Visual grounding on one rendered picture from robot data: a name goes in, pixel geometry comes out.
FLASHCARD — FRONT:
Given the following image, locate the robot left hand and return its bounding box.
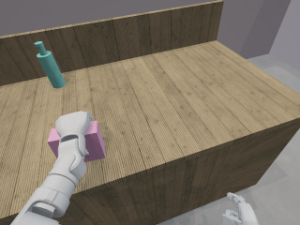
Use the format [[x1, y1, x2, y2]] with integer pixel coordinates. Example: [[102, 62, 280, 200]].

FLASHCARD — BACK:
[[55, 111, 93, 156]]

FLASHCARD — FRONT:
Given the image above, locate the robot right hand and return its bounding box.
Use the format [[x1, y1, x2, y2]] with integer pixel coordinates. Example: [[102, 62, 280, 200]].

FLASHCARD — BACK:
[[222, 192, 259, 225]]

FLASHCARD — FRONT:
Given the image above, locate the table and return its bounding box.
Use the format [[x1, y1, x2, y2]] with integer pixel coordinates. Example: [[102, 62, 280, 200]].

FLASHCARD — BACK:
[[0, 0, 300, 225]]

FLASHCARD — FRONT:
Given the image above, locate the sponge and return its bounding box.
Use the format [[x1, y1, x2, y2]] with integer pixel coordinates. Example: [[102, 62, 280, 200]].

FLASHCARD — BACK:
[[47, 120, 106, 162]]

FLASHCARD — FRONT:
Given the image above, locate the left robot forearm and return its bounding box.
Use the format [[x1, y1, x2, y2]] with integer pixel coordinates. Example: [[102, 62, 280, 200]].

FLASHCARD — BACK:
[[10, 132, 87, 225]]

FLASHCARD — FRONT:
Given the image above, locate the robot left upper arm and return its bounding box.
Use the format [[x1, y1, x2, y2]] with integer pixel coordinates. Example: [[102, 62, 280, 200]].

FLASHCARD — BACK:
[[16, 211, 61, 225]]

